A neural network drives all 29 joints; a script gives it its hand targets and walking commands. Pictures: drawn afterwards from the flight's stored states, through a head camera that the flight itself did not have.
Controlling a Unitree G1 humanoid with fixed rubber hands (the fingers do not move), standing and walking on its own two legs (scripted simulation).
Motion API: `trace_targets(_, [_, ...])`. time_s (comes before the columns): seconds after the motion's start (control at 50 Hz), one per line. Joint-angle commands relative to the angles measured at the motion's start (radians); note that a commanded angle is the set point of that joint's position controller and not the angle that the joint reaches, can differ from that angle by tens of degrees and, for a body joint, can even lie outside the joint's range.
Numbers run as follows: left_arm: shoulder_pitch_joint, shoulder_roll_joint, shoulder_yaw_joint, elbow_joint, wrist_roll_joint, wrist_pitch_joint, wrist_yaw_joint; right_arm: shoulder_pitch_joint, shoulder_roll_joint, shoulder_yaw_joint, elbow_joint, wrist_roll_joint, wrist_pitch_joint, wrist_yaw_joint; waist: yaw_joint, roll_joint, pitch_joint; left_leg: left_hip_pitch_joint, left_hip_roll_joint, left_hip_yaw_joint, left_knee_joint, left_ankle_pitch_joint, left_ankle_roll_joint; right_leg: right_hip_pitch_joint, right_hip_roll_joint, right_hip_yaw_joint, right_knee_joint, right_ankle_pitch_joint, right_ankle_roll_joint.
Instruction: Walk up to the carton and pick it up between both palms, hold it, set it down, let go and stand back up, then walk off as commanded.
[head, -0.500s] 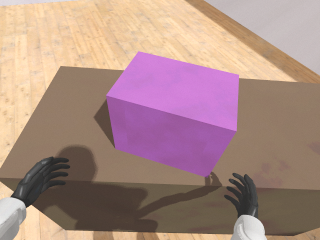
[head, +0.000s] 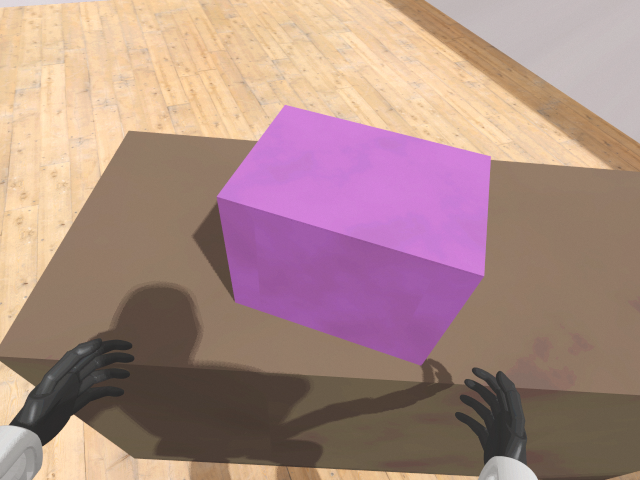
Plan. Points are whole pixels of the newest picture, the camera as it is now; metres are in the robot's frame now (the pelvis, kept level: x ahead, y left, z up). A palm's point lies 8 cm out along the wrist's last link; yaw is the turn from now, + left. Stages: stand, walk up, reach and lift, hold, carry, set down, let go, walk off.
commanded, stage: set down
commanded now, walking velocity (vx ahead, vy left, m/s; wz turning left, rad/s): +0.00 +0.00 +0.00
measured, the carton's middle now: (353, 235) +0.45 -0.05 +0.03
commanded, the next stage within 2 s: let go in 1.54 s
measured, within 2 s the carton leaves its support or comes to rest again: neither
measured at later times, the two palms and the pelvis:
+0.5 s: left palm (51, 422) +0.19 +0.29 +0.01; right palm (504, 447) +0.17 -0.21 -0.01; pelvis +0.01 -0.01 +0.00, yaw +0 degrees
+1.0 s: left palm (75, 444) +0.18 +0.27 -0.02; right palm out of the picture +0.14 -0.22 -0.05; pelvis +0.01 -0.01 +0.00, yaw +0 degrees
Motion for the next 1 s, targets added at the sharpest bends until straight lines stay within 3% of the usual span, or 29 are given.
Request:
trace_targets(0.0, [-0.061,0.181,0.192,-0.161,0.044,-0.047,0.026,0.038,-0.085,-0.064,-0.175,-0.023,-0.071,0.040,0.041,0.165,-0.103,0.068,0.057,0.024,-0.122,0.179,-0.034,0.230,0.019,0.088,-0.019,0.087,-0.084])
trace_targets(0.06, [-0.024,0.152,0.221,-0.116,0.099,-0.032,0.032,0.056,-0.125,-0.083,-0.064,-0.058,-0.083,0.057,0.035,0.198,-0.071,0.080,0.048,0.029,-0.127,0.219,-0.048,0.200,0.034,0.079,-0.030,0.091,-0.099])
trace_targets(0.08, [-0.028,0.148,0.196,-0.129,0.082,-0.037,0.014,0.062,-0.105,-0.070,-0.111,-0.043,-0.089,0.043,0.013,0.173,-0.073,0.098,0.040,0.031,-0.127,0.216,-0.042,0.215,0.027,0.087,-0.046,0.107,-0.087])
trace_targets(0.12, [-0.050,0.143,0.194,-0.139,0.096,-0.044,0.014,0.080,-0.104,-0.061,-0.097,-0.040,-0.090,0.049,0.016,0.197,-0.100,0.131,0.043,0.032,-0.118,0.241,-0.049,0.222,0.015,0.094,-0.052,0.113,-0.084])
trace_targets(0.18, [-0.006,0.134,0.201,-0.076,0.092,-0.033,0.009,0.075,-0.104,-0.056,-0.082,-0.051,-0.089,0.064,0.024,0.162,-0.073,0.119,0.041,0.038,-0.117,0.240,-0.036,0.175,0.016,0.100,-0.064,0.100,-0.088])
trace_targets(0.2, [0.001,0.113,0.211,-0.094,0.118,-0.040,0.025,0.069,-0.114,-0.040,-0.053,-0.048,-0.107,0.083,0.044,0.188,-0.098,0.152,0.040,0.041,-0.117,0.301,-0.052,0.186,0.030,0.081,-0.059,0.122,-0.095])
trace_targets(0.22, [0.018,0.114,0.206,-0.122,0.113,-0.060,0.020,0.099,-0.123,-0.066,-0.088,-0.050,-0.116,0.074,0.020,0.158,-0.096,0.167,0.041,0.035,-0.110,0.348,-0.056,0.200,0.037,0.073,-0.054,0.174,-0.089])
trace_targets(0.24, [0.009,0.093,0.201,-0.121,0.141,-0.066,0.027,0.086,-0.154,-0.060,-0.052,-0.049,-0.126,0.087,0.042,0.208,-0.104,0.190,0.051,0.015,-0.104,0.375,-0.073,0.185,0.048,0.058,-0.044,0.157,-0.097])
trace_targets(0.28, [0.026,0.094,0.216,-0.066,0.140,-0.062,0.018,0.101,-0.140,-0.050,0.048,-0.051,-0.122,0.095,0.030,0.195,-0.078,0.188,0.026,0.044,-0.105,0.353,-0.067,0.171,0.040,0.069,-0.071,0.142,-0.102])
trace_targets(0.34, [-0.015,0.084,0.179,-0.113,0.128,-0.090,0.026,0.057,-0.142,-0.074,0.022,-0.060,-0.145,0.105,0.020,0.203,-0.121,0.199,0.041,0.032,-0.090,0.341,-0.074,0.158,0.034,0.067,-0.069,0.131,-0.088])
trace_targets(0.38, [0.028,0.044,0.177,-0.087,0.138,-0.089,0.045,0.041,-0.191,-0.093,0.058,-0.080,-0.164,0.130,0.038,0.227,-0.103,0.209,0.042,0.017,-0.089,0.456,-0.091,0.126,0.055,0.047,-0.060,0.152,-0.112])
trace_targets(0.42, [0.036,0.073,0.171,-0.062,0.108,-0.095,0.027,0.047,-0.153,-0.085,0.002,-0.091,-0.181,0.118,0.018,0.152,-0.137,0.206,0.027,0.036,-0.086,0.407,-0.076,0.148,0.038,0.065,-0.079,0.156,-0.090])
trace_targets(0.46, [0.036,0.066,0.168,-0.047,0.114,-0.101,0.026,0.062,-0.136,-0.065,0.035,-0.086,-0.195,0.112,0.009,0.161,-0.135,0.214,0.022,0.043,-0.079,0.439,-0.072,0.155,0.030,0.069,-0.078,0.206,-0.081])
trace_targets(0.48, [0.031,0.010,0.162,-0.025,0.156,-0.098,0.046,0.027,-0.193,-0.087,0.146,-0.093,-0.215,0.144,0.021,0.214,-0.110,0.239,0.035,0.019,-0.085,0.474,-0.087,0.087,0.059,0.036,-0.072,0.174,-0.096])
trace_targets(0.5, [0.040,0.001,0.148,-0.055,0.140,-0.106,0.035,0.050,-0.174,-0.064,0.082,-0.088,-0.223,0.137,0.012,0.185,-0.137,0.260,0.033,0.014,-0.075,0.503,-0.088,0.122,0.051,0.048,-0.077,0.191,-0.093])
trace_targets(0.52, [0.035,-0.002,0.157,-0.008,0.163,-0.099,0.040,0.035,-0.182,-0.068,0.163,-0.089,-0.233,0.152,0.007,0.205,-0.128,0.242,0.025,0.014,-0.084,0.467,-0.088,0.113,0.054,0.041,-0.078,0.166,-0.098])
trace_targets(0.54, [0.033,0.035,0.156,-0.001,0.143,-0.091,0.029,0.048,-0.153,-0.048,0.111,-0.085,-0.233,0.138,-0.004,0.150,-0.121,0.255,0.013,0.034,-0.077,0.482,-0.076,0.114,0.042,0.056,-0.092,0.196,-0.079])
trace_targets(0.6, [0.055,-0.009,0.155,-0.030,0.172,-0.108,0.047,0.036,-0.184,-0.072,0.162,-0.097,-0.265,0.160,0.015,0.209,-0.132,0.257,0.017,0.024,-0.079,0.522,-0.095,0.099,0.055,0.034,-0.074,0.200,-0.092])
trace_targets(0.66, [-0.007,-0.044,0.119,0.016,0.179,-0.089,0.055,-0.010,-0.187,-0.090,0.230,-0.117,-0.277,0.178,-0.011,0.211,-0.112,0.275,0.015,0.025,-0.094,0.462,-0.093,0.087,0.058,0.028,-0.089,0.154,-0.092])
trace_targets(0.68, [0.027,-0.050,0.130,0.004,0.184,-0.100,0.056,0.006,-0.189,-0.080,0.219,-0.116,-0.286,0.177,-0.009,0.171,-0.129,0.270,0.013,0.030,-0.102,0.473,-0.089,0.102,0.066,0.026,-0.086,0.170,-0.088])
trace_targets(0.7, [-0.035,-0.020,0.121,0.047,0.154,-0.107,0.047,-0.036,-0.144,-0.071,0.243,-0.122,-0.284,0.172,-0.028,0.160,-0.129,0.227,0.011,0.030,-0.095,0.383,-0.074,0.098,0.040,0.044,-0.087,0.145,-0.085])
trace_targets(0.74, [-0.027,-0.020,0.117,0.060,0.158,-0.097,0.045,-0.041,-0.149,-0.076,0.216,-0.135,-0.276,0.170,-0.018,0.135,-0.138,0.192,0.005,0.048,-0.113,0.298,-0.061,0.121,0.039,0.036,-0.086,0.126,-0.082])
trace_targets(0.76, [-0.072,-0.051,0.085,0.078,0.183,-0.089,0.065,-0.093,-0.185,-0.099,0.284,-0.136,-0.279,0.185,-0.011,0.211,-0.122,0.186,0.015,0.038,-0.129,0.280,-0.077,0.089,0.050,0.020,-0.066,0.082,-0.084])
trace_targets(0.78, [-0.071,-0.055,0.094,0.052,0.164,-0.082,0.071,-0.121,-0.162,-0.084,0.263,-0.133,-0.288,0.195,0.005,0.191,-0.127,0.176,0.012,0.046,-0.137,0.283,-0.070,0.088,0.049,0.026,-0.064,0.085,-0.084])
trace_targets(0.84, [-0.083,-0.082,0.062,0.059,0.171,-0.078,0.074,-0.097,-0.181,-0.103,0.286,-0.132,-0.308,0.204,-0.036,0.189,-0.133,0.224,0.016,0.033,-0.127,0.340,-0.079,0.065,0.059,0.010,-0.071,0.116,-0.073])
trace_targets(0.92, [-0.064,-0.131,0.063,0.114,0.220,-0.066,0.095,-0.097,-0.222,-0.090,0.369,-0.138,-0.337,0.239,-0.008,0.216,-0.135,0.286,0.015,0.035,-0.107,0.414,-0.087,0.025,0.063,0.009,-0.079,0.134,-0.088])
trace_targets(0.94, [-0.064,-0.135,0.047,0.110,0.191,-0.065,0.091,-0.103,-0.203,-0.099,0.313,-0.153,-0.356,0.230,-0.035,0.157,-0.158,0.268,0.000,0.049,-0.092,0.431,-0.082,0.052,0.063,0.008,-0.075,0.187,-0.081])
trace_targets(0.96, [-0.059,-0.096,0.061,0.091,0.179,-0.074,0.076,-0.073,-0.162,-0.063,0.273,-0.143,-0.374,0.217,-0.040,0.122,-0.182,0.266,-0.017,0.061,-0.088,0.418,-0.072,0.089,0.048,0.028,-0.088,0.223,-0.067])
trace_targets(0.98, [-0.103,-0.110,0.059,0.158,0.202,-0.060,0.082,-0.140,-0.185,-0.070,0.355,-0.159,-0.361,0.229,-0.026,0.154,-0.160,0.244,-0.008,0.059,-0.112,0.321,-0.071,0.057,0.055,0.014,-0.083,0.135,-0.072])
